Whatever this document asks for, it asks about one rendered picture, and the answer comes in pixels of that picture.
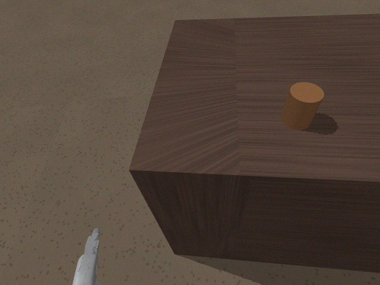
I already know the can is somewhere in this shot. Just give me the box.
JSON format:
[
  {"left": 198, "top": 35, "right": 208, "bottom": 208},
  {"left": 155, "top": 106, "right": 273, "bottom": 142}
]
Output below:
[{"left": 281, "top": 82, "right": 324, "bottom": 130}]

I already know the left robot hand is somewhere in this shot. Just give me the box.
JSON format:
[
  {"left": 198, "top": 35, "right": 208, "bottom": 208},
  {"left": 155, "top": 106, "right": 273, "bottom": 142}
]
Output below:
[{"left": 72, "top": 228, "right": 101, "bottom": 285}]

